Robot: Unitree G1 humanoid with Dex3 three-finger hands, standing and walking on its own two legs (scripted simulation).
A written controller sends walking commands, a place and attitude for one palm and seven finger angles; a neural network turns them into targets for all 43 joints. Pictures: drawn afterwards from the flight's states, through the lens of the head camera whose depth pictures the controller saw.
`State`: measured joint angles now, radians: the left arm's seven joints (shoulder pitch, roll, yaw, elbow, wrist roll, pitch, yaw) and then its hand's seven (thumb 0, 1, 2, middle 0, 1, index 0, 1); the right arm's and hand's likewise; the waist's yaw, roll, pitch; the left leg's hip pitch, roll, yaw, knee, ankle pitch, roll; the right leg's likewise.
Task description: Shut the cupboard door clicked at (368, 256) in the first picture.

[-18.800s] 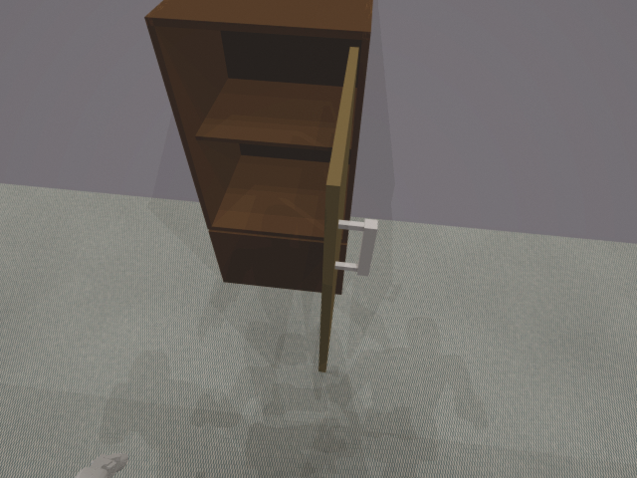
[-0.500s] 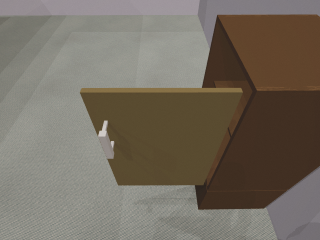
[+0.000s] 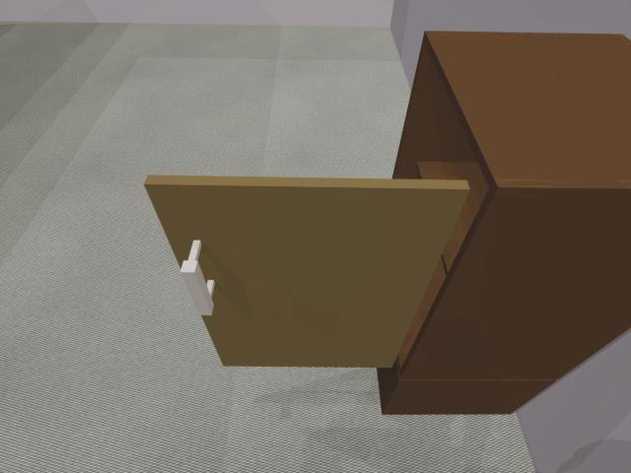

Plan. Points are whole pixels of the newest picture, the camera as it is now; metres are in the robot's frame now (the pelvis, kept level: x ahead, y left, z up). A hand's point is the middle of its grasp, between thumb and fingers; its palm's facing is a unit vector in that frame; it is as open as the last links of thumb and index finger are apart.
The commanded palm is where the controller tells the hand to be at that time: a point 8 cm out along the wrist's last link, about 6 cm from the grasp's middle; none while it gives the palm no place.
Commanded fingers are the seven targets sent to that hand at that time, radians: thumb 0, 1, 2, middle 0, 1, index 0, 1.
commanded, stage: look again from close up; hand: left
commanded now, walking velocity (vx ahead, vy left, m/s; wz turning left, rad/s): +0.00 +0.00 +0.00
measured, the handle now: (201, 278) +0.39 +0.21 -0.02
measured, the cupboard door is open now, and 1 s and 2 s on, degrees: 89 89 89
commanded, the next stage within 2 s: shuffle to correct the standing spot in 0.54 s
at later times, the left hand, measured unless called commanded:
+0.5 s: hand out of the picture -0.02 +0.15 -0.18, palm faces +0.03 -0.98 -0.18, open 7.4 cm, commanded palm none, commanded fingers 0.00 0.90 0.90 -0.20 -0.30 -0.20 -0.30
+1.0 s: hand out of the picture -0.01 +0.17 -0.18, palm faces +0.01 -0.97 -0.23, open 7.4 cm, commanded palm none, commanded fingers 0.00 0.90 0.90 -0.20 -0.30 -0.20 -0.30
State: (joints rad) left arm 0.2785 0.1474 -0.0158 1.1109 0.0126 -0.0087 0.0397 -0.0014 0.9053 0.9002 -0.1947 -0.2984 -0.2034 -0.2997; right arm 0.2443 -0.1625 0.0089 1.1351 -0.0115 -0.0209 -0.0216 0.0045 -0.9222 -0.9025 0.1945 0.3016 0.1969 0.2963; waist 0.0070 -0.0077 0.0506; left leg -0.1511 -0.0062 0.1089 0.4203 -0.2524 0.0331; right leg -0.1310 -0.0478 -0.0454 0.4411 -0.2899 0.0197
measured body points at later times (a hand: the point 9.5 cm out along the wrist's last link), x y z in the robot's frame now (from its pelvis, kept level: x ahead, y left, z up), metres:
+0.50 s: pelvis +0.00 -0.01 +0.00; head +0.01 -0.01 +0.45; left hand -0.02 +0.20 -0.16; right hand -0.01 -0.23 -0.16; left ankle -0.01 +0.09 -0.74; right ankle -0.03 -0.13 -0.74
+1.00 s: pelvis -0.03 -0.01 -0.01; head -0.02 -0.02 +0.44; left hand -0.01 +0.22 -0.16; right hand +0.00 -0.25 -0.16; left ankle -0.01 +0.09 -0.74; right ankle -0.03 -0.13 -0.74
